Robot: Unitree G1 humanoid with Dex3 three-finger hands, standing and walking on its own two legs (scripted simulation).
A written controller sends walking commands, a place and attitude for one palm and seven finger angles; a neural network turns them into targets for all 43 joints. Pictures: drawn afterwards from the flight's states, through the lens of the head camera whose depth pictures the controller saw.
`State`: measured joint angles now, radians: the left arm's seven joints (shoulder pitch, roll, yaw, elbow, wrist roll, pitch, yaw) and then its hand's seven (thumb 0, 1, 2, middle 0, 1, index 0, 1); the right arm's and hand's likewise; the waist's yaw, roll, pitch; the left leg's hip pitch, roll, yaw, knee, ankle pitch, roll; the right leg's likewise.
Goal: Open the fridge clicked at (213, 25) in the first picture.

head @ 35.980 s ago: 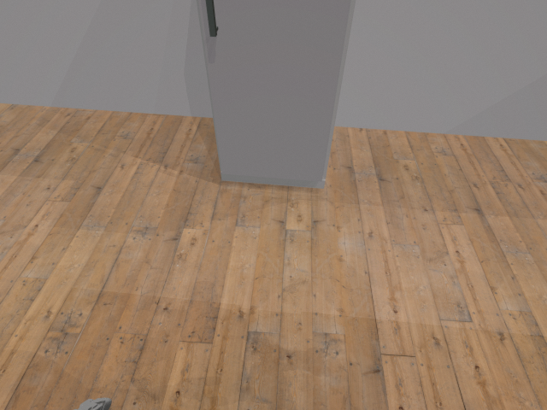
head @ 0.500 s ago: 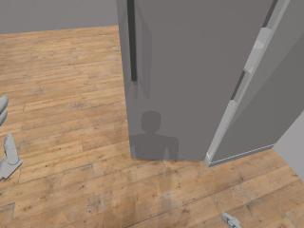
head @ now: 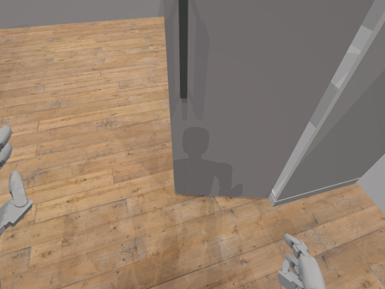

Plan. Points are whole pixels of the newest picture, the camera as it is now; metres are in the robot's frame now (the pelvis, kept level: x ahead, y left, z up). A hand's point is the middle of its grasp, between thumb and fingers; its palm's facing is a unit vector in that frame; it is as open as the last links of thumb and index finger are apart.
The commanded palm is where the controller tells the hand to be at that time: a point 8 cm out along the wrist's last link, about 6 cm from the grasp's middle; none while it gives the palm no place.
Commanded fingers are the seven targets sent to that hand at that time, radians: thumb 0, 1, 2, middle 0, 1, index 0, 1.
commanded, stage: let the arm hang, fingers relaxed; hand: left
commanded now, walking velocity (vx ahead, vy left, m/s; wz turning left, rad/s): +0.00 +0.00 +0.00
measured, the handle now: (184, 45) +0.68 +0.09 +0.18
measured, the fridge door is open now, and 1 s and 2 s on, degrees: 71 71 71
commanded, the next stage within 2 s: look to check the result in 1.20 s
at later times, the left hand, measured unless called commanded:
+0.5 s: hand out of the picture +0.00 +0.18 -0.19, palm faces +0.02 -0.99 -0.16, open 7.2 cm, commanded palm none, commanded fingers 0.00 0.90 0.90 -0.20 -0.30 -0.20 -0.30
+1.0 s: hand out of the picture +0.08 +0.23 -0.15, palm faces +0.04 -0.95 -0.29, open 7.4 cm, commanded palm none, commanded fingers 0.00 0.90 0.90 -0.20 -0.30 -0.20 -0.30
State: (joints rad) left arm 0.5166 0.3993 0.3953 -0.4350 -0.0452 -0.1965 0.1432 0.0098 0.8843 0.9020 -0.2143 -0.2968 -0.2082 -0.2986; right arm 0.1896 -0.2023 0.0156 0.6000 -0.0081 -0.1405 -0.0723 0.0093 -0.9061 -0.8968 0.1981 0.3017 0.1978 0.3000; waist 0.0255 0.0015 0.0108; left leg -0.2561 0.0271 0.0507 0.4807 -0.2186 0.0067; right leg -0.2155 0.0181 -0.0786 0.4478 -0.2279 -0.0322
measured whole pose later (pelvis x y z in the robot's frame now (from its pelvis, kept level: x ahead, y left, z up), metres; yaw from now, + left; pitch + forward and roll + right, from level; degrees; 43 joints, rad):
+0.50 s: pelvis -0.02 +0.00 -0.01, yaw +3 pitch +0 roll -1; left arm 0.24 0.20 0.00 1.03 0.02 0.05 0.00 0.01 0.96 0.90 -0.21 -0.30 -0.20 -0.30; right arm 0.26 -0.25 -0.01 1.02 -0.03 0.04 -0.02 0.01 -0.91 -0.90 0.19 0.30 0.19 0.30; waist -0.01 -0.03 0.08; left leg -0.34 0.01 0.01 0.56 -0.22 0.01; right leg -0.28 0.00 -0.12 0.53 -0.25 -0.04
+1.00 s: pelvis +0.01 +0.01 +0.00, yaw +2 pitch +0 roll +0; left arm 0.11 0.26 0.02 1.11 0.01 -0.01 0.00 0.00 0.90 0.90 -0.20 -0.29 -0.20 -0.30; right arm 0.12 -0.25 -0.01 1.10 -0.02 0.00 -0.02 0.00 -0.91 -0.90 0.20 0.30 0.20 0.30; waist 0.00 0.03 0.03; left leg -0.21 0.00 0.03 0.40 -0.18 0.02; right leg -0.17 -0.01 -0.10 0.40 -0.22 -0.02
